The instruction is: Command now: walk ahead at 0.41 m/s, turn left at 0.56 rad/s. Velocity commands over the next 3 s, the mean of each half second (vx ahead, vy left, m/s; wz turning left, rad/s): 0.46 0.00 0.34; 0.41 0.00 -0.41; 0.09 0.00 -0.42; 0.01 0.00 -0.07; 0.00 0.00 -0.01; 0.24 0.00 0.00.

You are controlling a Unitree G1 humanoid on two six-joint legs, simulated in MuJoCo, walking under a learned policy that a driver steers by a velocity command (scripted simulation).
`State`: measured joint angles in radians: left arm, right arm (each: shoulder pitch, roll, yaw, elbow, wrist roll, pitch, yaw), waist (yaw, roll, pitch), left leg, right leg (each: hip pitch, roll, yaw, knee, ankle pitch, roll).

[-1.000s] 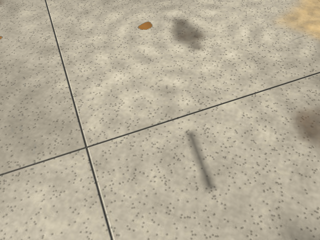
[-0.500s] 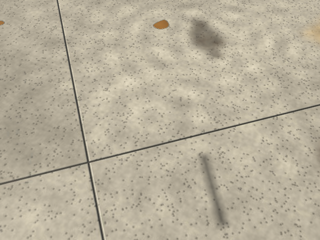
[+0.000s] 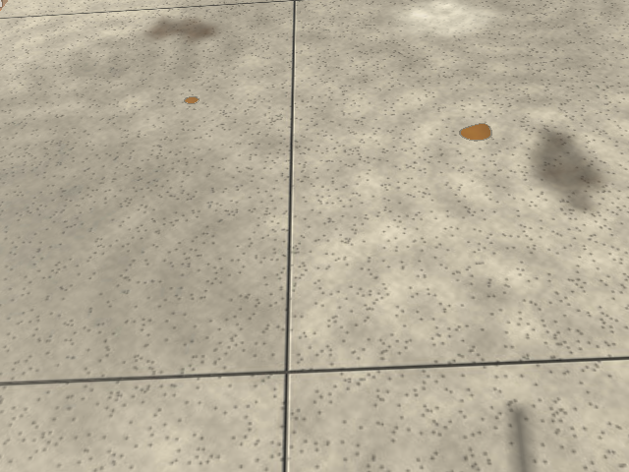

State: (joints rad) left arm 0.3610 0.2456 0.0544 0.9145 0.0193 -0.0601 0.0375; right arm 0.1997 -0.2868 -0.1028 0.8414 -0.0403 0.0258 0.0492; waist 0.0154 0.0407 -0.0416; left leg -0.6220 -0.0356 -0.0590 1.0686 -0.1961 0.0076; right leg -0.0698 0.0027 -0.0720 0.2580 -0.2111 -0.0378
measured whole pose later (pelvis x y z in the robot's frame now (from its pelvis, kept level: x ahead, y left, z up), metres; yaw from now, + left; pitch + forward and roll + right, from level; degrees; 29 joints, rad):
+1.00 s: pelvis +0.46 +0.12 -0.02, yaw -6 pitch +0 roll +0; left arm 0.20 0.27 0.07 0.89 0.00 -0.02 0.00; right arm 0.22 -0.22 -0.03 0.86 -0.02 -0.05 -0.03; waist 0.00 0.00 0.10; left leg -0.46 0.03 0.00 1.29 -0.40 -0.02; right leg -0.31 0.14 -0.06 0.48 -0.17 -0.15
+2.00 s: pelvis +0.56 +0.17 -0.01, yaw -19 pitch -2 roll +0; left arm 0.22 0.23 -0.01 1.05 0.01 0.01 0.03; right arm 0.23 -0.25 -0.01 0.98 -0.01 0.01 -0.02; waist -0.02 0.01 0.04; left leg -0.17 -0.03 0.00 0.38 -0.17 0.02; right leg -0.09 0.03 0.07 0.38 -0.25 -0.01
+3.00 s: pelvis +0.68 +0.17 -0.01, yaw -19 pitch +0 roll -1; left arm 0.30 0.21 0.04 1.07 0.04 -0.06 -0.02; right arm 0.43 -0.18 -0.03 1.09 -0.02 -0.08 0.00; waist -0.01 -0.03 0.00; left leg -0.08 -0.06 0.06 0.35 -0.28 0.08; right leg -0.42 -0.02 -0.02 1.04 -0.29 -0.08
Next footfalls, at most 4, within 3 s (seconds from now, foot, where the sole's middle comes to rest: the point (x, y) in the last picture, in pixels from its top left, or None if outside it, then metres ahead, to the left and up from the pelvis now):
0.30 left None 0.24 0.17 -0.79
0.86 right None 0.55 0.08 -0.79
1.44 left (246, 428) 0.66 0.24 -0.79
1.76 right None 0.54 0.06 -0.79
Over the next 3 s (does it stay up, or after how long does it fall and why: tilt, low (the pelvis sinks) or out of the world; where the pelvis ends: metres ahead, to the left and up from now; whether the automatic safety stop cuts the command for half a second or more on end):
stays up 0.68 0.17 -0.01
